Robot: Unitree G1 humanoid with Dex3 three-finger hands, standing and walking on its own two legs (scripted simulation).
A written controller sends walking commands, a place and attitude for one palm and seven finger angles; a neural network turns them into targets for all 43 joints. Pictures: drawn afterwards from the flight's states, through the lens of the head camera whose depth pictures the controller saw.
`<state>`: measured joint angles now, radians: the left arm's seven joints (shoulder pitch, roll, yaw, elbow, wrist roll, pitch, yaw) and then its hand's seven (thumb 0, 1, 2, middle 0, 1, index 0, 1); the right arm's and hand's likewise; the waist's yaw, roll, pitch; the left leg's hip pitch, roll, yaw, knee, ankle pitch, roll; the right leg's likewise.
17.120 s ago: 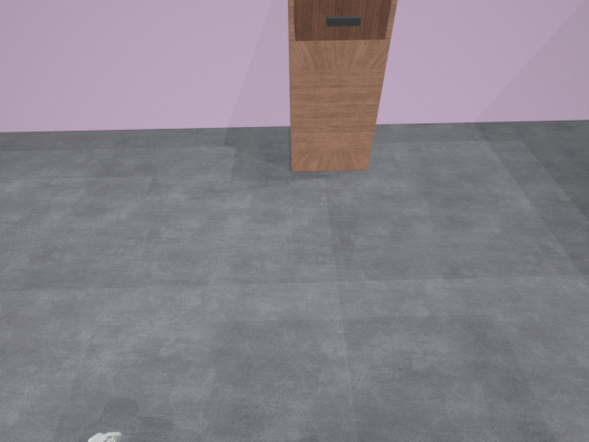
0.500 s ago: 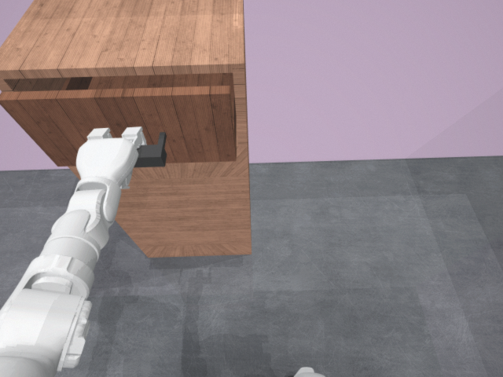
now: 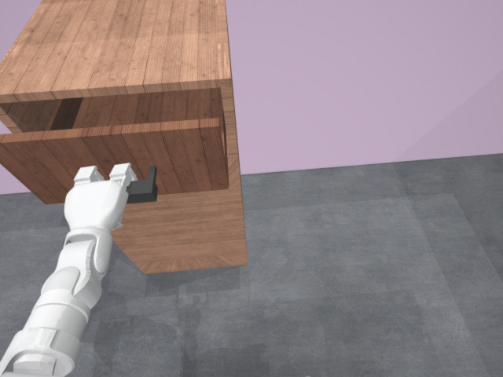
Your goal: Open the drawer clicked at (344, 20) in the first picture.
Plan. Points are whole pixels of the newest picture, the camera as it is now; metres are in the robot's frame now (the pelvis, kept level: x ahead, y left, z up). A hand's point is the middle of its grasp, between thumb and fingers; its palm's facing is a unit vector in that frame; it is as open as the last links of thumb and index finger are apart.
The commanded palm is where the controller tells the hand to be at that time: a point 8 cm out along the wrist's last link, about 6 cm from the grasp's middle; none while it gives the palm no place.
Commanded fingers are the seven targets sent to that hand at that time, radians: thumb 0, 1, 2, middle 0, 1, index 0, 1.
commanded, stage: pull the drawer open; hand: left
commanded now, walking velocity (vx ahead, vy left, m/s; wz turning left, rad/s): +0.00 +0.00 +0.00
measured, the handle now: (119, 183) +0.44 +0.24 +0.03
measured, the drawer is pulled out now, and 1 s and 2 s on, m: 0.09 0.22 0.27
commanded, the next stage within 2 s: open the thumb to release the handle in 1.48 s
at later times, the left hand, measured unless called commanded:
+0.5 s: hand (109, 233) +0.35 +0.24 +0.01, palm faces -0.04 -0.03 -1.00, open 6.3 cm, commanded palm +0.30 +0.24 +0.07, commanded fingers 0.00 0.90 0.90 -0.40 -1.35 -0.40 -1.35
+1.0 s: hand (100, 294) +0.25 +0.23 +0.01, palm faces +0.00 -0.07 -1.00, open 6.3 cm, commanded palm +0.20 +0.23 +0.07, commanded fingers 0.00 0.90 0.90 -0.40 -1.35 -0.40 -1.35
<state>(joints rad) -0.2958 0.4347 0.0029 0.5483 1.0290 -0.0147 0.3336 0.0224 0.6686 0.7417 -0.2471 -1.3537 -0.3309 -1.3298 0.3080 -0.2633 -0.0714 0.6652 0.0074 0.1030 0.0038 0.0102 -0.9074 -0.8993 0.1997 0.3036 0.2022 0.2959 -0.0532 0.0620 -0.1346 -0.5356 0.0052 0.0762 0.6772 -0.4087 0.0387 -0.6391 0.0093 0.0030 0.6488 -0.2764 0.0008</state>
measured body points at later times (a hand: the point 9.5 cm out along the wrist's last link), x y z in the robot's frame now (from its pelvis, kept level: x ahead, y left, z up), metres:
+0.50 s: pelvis +0.00 -0.01 +0.00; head +0.05 -0.03 +0.45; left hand +0.34 +0.24 +0.07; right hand +0.16 -0.24 -0.12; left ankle -0.06 +0.09 -0.72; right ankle +0.01 -0.12 -0.72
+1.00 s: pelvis +0.01 -0.01 +0.00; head +0.05 -0.04 +0.45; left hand +0.24 +0.23 +0.07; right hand +0.21 -0.25 -0.11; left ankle -0.06 +0.09 -0.72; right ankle +0.01 -0.12 -0.72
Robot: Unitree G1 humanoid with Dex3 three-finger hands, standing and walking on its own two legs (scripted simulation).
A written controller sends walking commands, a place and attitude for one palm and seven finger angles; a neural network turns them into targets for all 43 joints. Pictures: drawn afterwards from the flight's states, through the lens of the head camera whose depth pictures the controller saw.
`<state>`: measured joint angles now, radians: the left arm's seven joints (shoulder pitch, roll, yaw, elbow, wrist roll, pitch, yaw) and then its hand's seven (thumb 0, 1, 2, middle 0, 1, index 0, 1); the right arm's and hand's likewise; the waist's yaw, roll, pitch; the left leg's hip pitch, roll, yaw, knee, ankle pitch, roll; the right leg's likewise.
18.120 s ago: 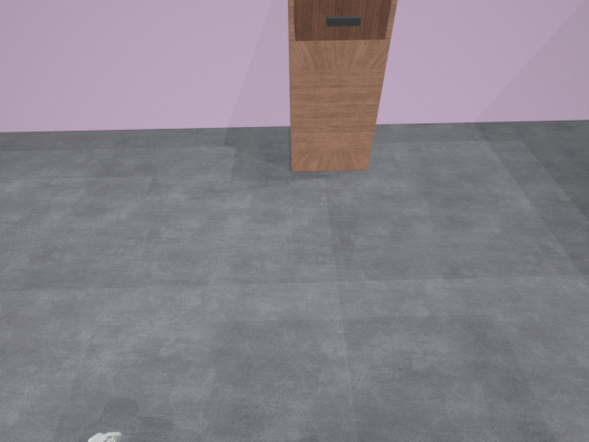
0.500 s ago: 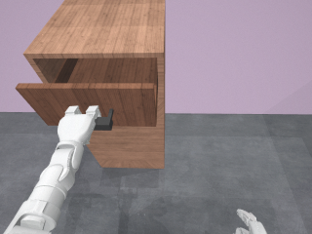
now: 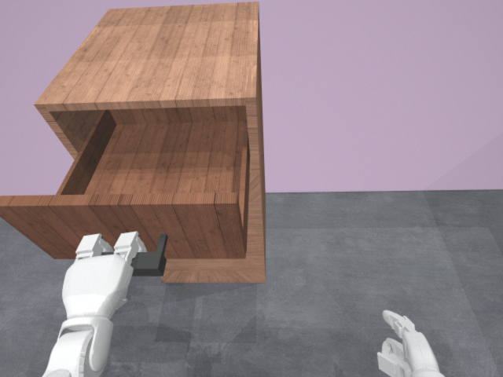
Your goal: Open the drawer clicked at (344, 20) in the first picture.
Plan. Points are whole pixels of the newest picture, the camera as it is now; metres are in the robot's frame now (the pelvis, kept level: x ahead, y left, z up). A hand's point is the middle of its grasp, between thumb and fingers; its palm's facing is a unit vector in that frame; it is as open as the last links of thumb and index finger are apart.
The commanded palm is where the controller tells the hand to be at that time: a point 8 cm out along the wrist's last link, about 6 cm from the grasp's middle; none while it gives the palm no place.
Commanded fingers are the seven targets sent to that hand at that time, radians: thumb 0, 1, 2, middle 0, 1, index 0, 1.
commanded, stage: pull the drawer open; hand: left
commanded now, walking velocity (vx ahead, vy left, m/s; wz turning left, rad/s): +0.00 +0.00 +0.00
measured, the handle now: (126, 251) +0.30 +0.24 +0.03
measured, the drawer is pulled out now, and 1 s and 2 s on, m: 0.22 0.27 0.27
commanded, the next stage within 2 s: open the thumb to release the handle in 0.48 s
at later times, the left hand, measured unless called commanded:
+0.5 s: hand (108, 321) +0.19 +0.24 +0.01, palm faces +0.01 -0.06 -1.00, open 6.2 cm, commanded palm +0.16 +0.24 +0.06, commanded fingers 0.00 0.90 0.90 -0.40 -1.35 -0.40 -1.35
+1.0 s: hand (107, 321) +0.19 +0.24 +0.01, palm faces +0.01 -0.06 -1.00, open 10.6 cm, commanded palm +0.17 +0.24 +0.06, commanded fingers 0.00 -0.50 0.30 -0.30 -1.20 -0.30 -1.20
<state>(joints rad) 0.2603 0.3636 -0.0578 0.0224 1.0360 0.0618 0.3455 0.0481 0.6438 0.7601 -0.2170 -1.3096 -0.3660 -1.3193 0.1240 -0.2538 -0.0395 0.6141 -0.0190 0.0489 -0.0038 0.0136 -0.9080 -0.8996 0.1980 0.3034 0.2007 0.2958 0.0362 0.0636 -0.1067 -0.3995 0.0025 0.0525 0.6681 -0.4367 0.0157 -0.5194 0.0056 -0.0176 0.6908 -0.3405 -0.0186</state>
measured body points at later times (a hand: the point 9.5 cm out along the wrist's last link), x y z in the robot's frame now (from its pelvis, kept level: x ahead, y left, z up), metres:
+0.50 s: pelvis -0.01 -0.01 -0.01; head +0.02 -0.03 +0.44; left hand +0.19 +0.24 +0.07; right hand +0.20 -0.21 -0.12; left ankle -0.07 +0.11 -0.72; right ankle +0.00 -0.11 -0.72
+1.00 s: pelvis -0.03 -0.02 +0.00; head -0.01 -0.05 +0.45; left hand +0.19 +0.24 +0.07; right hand +0.17 -0.24 -0.11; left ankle -0.07 +0.11 -0.72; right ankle +0.00 -0.11 -0.72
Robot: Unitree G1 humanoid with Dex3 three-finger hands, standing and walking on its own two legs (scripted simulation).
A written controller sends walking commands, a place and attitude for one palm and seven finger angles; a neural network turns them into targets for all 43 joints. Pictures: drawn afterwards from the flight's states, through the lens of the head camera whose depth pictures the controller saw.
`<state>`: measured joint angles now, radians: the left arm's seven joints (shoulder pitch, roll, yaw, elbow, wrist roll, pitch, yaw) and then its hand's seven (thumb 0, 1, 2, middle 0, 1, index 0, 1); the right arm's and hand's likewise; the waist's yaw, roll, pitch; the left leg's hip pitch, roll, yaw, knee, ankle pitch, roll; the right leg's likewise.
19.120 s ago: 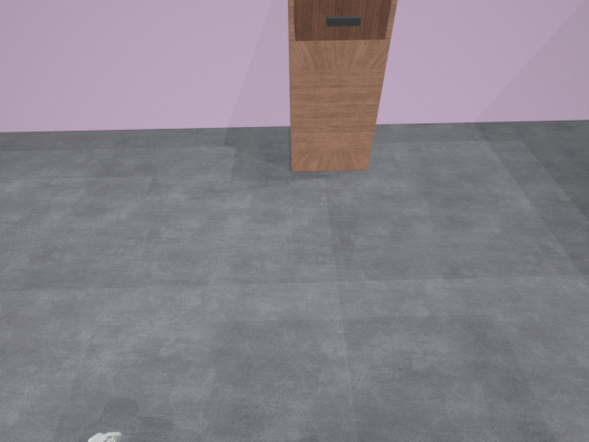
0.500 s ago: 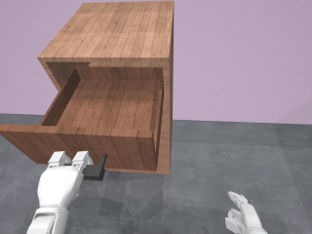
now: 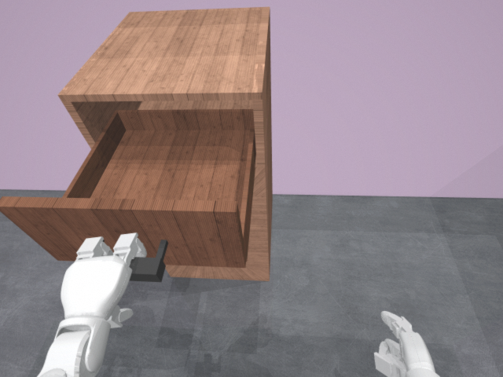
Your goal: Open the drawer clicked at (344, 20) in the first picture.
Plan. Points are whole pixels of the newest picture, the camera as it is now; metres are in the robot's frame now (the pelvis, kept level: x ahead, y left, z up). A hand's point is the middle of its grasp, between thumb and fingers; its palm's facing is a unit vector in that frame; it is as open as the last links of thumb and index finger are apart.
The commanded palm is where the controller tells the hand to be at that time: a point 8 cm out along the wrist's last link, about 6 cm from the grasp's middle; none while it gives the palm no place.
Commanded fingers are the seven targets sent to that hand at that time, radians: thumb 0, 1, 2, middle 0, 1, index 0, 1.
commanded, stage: open the thumb to release the handle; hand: left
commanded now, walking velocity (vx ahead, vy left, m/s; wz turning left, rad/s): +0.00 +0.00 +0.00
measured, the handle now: (126, 256) +0.28 +0.25 +0.03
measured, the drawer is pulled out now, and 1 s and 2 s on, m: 0.27 0.27 0.27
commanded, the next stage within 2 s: lift the hand off the handle in 0.08 s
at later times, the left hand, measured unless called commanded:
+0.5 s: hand (118, 289) +0.24 +0.25 +0.01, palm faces +0.02 -0.05 -1.00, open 13.8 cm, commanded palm +0.22 +0.25 +0.07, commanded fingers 0.00 -0.50 0.30 -0.30 -1.20 -0.30 -1.20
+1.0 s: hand (104, 270) +0.24 +0.25 +0.07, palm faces +0.03 -0.05 -1.00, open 13.3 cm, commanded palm +0.22 +0.25 +0.14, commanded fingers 0.00 -0.50 0.30 -0.30 -1.20 -0.30 -1.20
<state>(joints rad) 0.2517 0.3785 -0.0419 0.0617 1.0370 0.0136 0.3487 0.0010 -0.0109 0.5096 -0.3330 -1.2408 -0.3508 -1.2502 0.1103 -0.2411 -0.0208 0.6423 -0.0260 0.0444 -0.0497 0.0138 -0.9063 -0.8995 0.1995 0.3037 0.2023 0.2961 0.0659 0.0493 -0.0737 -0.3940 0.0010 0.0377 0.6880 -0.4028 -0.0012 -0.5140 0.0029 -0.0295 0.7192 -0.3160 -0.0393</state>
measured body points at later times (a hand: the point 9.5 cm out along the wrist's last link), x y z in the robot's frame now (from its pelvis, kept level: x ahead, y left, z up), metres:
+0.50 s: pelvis +0.00 +0.00 +0.00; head +0.03 -0.03 +0.45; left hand +0.23 +0.25 +0.07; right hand +0.20 -0.22 -0.11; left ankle -0.03 +0.12 -0.72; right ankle +0.03 -0.09 -0.72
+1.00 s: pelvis +0.00 +0.00 +0.01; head +0.01 -0.04 +0.46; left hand +0.23 +0.25 +0.12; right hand +0.21 -0.20 -0.09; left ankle -0.03 +0.12 -0.72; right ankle +0.03 -0.09 -0.72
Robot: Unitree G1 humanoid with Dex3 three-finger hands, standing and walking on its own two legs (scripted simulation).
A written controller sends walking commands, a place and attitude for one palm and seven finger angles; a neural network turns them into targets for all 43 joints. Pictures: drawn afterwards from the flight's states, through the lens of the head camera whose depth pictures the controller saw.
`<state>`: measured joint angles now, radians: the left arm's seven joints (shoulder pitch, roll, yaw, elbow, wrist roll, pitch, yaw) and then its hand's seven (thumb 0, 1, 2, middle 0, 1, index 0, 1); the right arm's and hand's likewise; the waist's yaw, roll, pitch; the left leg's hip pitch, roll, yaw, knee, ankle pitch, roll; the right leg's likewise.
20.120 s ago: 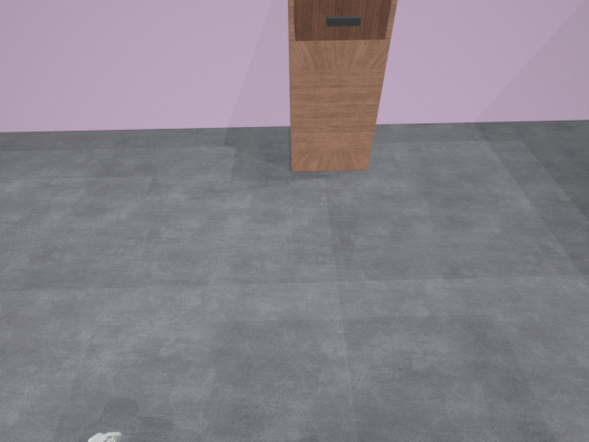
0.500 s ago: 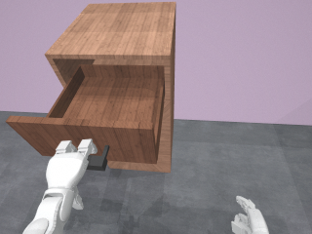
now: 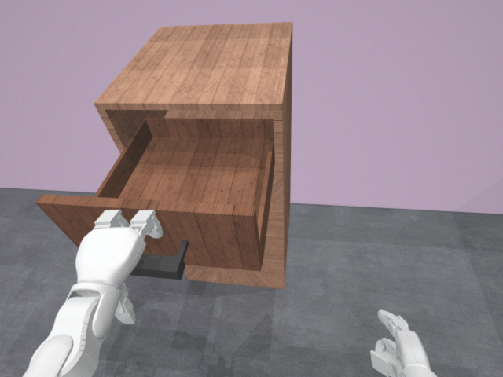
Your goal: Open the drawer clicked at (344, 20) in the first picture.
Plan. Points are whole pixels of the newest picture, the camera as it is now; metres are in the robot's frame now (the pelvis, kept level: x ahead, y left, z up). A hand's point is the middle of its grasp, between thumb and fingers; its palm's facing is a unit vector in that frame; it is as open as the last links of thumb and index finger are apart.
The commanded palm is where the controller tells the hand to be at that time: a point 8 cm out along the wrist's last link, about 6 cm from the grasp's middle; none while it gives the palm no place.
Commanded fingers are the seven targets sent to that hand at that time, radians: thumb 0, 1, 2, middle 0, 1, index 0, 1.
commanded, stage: lift the hand off the handle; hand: left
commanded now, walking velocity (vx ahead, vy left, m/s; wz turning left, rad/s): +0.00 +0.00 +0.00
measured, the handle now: (149, 253) +0.30 +0.24 +0.02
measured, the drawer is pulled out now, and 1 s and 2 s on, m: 0.27 0.27 0.27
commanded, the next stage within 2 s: draw the hand back to the body in 0.78 s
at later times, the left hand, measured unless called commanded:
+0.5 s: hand (107, 228) +0.26 +0.24 +0.14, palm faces +0.14 -0.04 -0.99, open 13.7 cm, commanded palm +0.23 +0.25 +0.20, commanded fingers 0.00 -0.50 0.30 -0.30 -1.20 -0.30 -1.20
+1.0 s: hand (98, 223) +0.26 +0.24 +0.16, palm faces +0.10 -0.06 -0.99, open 13.9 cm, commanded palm +0.22 +0.25 +0.22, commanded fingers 0.00 -0.50 0.30 -0.30 -1.20 -0.30 -1.20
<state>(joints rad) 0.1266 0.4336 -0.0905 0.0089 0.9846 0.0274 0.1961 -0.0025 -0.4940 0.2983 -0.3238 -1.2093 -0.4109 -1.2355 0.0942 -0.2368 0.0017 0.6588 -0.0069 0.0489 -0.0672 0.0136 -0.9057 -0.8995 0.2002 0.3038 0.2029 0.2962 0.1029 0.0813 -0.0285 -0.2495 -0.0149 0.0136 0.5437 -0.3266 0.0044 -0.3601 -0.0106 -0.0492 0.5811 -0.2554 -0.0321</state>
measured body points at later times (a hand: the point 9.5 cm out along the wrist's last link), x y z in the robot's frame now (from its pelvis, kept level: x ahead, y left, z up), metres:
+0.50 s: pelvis +0.00 +0.01 +0.01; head +0.00 -0.04 +0.46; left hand +0.25 +0.24 +0.19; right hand +0.23 -0.19 -0.09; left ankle -0.03 +0.12 -0.73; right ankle +0.03 -0.10 -0.73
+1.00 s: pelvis -0.01 +0.01 +0.01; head -0.01 -0.04 +0.46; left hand +0.25 +0.24 +0.21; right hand +0.21 -0.20 -0.09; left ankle -0.03 +0.12 -0.73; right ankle +0.03 -0.10 -0.73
